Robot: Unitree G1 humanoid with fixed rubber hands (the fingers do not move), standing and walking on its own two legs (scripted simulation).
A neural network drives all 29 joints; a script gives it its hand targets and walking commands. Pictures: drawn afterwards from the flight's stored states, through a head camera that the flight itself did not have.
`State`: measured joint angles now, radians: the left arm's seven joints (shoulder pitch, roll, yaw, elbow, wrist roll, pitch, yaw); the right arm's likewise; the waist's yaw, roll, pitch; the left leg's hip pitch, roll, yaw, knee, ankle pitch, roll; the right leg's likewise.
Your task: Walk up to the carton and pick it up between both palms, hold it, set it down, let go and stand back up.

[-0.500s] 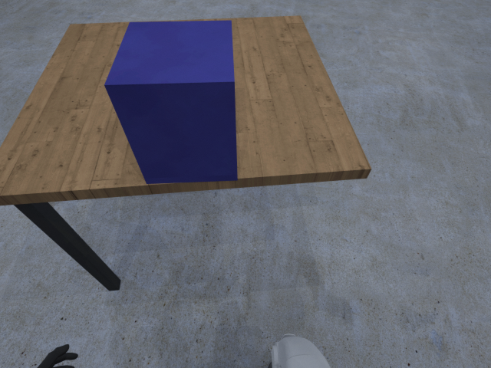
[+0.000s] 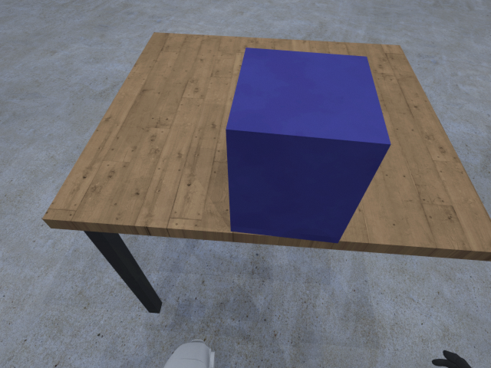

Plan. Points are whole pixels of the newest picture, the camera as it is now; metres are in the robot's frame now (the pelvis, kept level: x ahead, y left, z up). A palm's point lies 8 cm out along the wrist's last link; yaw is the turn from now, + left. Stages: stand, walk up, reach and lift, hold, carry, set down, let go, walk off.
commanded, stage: walk up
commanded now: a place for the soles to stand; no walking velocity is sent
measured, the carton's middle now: (294, 150) +0.45 -0.05 +0.10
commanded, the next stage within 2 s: none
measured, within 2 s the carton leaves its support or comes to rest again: neither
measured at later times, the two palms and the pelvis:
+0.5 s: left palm (80, 323) +0.19 +0.30 -0.09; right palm out of the picture +0.07 -0.35 -0.09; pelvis +0.03 -0.01 +0.00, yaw -3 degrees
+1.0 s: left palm out of the picture +0.10 +0.26 -0.09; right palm out of the picture +0.07 -0.40 -0.07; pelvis +0.00 -0.06 +0.01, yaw -2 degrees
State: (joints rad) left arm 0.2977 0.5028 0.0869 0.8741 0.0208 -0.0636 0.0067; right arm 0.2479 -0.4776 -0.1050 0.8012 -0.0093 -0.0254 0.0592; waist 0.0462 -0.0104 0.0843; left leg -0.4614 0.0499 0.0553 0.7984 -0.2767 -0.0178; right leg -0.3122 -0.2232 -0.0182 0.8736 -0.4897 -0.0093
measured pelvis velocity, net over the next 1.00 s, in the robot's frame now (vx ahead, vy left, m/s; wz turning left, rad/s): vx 0.00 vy -0.06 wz -0.03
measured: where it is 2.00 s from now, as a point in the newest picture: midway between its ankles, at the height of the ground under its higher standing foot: outside the picture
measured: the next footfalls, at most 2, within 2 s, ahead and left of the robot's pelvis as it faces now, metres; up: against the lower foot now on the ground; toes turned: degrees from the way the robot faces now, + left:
right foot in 0.44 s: +0.06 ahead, -0.15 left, +0.00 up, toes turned -6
left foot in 0.98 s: +0.09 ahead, +0.07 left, +0.00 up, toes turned -1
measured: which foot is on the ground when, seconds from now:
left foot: down 0.00-0.88, up 0.90-0.96, down 0.98-1.00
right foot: up 0.00-0.42, down 0.44-1.00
